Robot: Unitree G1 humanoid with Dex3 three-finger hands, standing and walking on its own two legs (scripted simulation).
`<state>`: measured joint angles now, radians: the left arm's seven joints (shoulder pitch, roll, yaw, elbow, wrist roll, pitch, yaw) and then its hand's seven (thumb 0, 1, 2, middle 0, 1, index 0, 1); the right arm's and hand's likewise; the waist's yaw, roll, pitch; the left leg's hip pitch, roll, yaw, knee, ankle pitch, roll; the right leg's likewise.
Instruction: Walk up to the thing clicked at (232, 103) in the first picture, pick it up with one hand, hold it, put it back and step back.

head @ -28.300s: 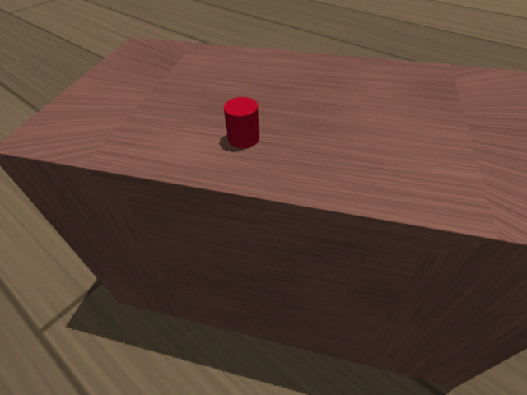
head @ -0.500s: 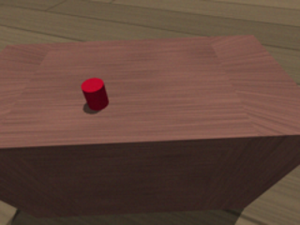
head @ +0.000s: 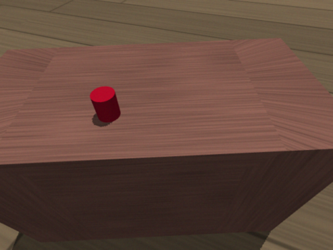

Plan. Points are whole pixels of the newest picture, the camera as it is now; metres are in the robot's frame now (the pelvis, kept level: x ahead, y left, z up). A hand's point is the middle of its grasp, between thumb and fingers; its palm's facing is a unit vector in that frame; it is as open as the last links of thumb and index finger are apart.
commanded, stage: stand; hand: left
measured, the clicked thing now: (106, 104) +0.52 +0.20 +0.06
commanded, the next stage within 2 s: step back in 0.30 s
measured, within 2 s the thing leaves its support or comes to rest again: neither
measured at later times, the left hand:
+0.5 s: hand out of the picture +0.06 +0.26 -0.16, palm faces -0.03 -0.92 -0.40, open 7.4 cm
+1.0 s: hand out of the picture -0.02 +0.27 -0.17, palm faces -0.02 -0.93 -0.35, open 7.4 cm
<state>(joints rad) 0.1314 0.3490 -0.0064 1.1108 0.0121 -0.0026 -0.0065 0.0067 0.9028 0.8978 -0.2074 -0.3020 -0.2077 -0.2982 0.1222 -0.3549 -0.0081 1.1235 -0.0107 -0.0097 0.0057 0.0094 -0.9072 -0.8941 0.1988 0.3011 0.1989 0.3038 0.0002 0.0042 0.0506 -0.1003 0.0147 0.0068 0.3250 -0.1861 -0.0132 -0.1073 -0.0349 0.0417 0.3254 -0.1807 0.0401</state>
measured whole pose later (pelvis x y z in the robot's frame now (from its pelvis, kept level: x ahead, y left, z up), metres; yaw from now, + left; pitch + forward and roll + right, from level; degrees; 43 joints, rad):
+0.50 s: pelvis -0.03 -0.01 -0.02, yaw +0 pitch -2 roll +1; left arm 0.10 0.40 0.03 0.99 0.00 0.03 0.00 0.01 0.90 0.90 -0.21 -0.30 -0.21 -0.30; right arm 0.07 -0.38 -0.05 1.01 0.00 0.04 0.01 0.01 -0.91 -0.89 0.20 0.30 0.20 0.30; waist 0.00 -0.01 0.16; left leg -0.26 0.02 0.01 0.53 -0.25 -0.01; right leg -0.29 -0.02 0.04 0.59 -0.25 -0.02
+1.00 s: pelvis -0.13 +0.01 -0.01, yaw +0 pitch -1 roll -1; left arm 0.11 0.39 0.06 0.85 0.02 0.07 0.01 0.01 0.90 0.90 -0.21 -0.30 -0.21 -0.30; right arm 0.16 -0.36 -0.04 0.91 -0.03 0.04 -0.01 0.01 -0.90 -0.89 0.20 0.30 0.20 0.30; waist 0.00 -0.04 0.19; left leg -0.25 0.00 -0.01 0.57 -0.30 0.03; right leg -0.48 0.13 0.16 1.14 -0.49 0.01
